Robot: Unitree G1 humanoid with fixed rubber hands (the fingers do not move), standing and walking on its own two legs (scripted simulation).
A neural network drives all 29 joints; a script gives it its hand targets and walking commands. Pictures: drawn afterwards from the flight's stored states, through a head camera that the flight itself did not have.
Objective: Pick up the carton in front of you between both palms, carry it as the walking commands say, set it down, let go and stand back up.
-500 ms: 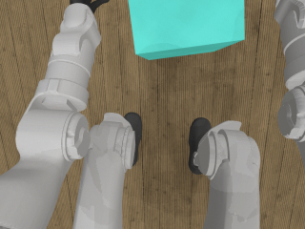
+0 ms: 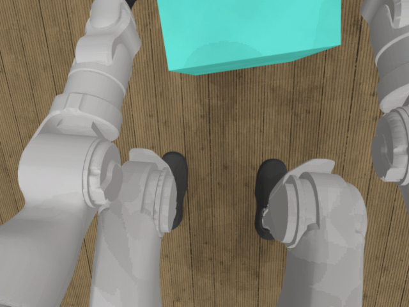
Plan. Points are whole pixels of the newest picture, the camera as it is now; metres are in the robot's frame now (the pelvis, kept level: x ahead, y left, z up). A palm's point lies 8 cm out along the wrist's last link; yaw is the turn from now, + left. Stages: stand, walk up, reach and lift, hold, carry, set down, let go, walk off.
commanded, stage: reach and lift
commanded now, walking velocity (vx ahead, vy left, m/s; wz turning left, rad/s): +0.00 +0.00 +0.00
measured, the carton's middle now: (239, 0) +0.55 -0.04 -0.25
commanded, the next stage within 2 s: none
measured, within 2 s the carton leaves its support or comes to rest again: leaves its support in 0.50 s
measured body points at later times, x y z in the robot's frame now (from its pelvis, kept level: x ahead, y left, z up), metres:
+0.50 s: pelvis +0.00 +0.00 -0.01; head +0.37 -0.05 +0.23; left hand +0.57 +0.12 -0.17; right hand +0.58 -0.18 -0.18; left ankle +0.12 +0.13 -0.34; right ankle +0.10 -0.12 -0.34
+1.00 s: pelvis -0.01 +0.01 +0.09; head +0.26 -0.03 +0.44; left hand +0.51 +0.11 +0.02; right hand +0.52 -0.19 +0.02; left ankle +0.12 +0.14 -0.34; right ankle +0.10 -0.12 -0.34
